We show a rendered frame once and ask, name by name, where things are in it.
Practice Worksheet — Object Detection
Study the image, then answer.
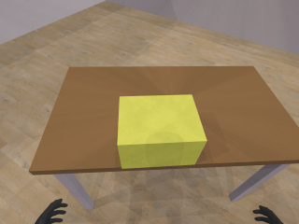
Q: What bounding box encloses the carton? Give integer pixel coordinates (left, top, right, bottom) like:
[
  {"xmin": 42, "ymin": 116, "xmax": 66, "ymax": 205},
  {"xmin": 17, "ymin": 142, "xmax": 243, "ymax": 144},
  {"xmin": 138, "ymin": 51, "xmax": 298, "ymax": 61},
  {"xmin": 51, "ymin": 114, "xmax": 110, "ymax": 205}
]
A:
[{"xmin": 117, "ymin": 94, "xmax": 207, "ymax": 169}]

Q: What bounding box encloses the right robot hand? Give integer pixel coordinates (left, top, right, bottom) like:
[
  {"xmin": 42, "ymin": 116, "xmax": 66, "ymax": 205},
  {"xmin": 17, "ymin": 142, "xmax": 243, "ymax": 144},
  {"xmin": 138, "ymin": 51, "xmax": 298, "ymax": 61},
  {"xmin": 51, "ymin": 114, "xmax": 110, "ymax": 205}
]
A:
[{"xmin": 252, "ymin": 205, "xmax": 283, "ymax": 224}]

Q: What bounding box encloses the table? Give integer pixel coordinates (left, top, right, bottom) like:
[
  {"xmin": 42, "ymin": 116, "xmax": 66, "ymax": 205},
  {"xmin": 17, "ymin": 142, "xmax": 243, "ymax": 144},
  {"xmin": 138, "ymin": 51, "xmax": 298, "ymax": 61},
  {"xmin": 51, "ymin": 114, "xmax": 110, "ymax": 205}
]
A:
[{"xmin": 28, "ymin": 65, "xmax": 299, "ymax": 210}]

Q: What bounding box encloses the left robot hand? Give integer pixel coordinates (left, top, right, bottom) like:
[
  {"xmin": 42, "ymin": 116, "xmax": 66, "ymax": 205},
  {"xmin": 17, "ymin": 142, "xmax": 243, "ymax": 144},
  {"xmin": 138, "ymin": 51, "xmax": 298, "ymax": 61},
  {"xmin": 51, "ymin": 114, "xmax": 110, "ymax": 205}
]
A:
[{"xmin": 35, "ymin": 198, "xmax": 68, "ymax": 224}]

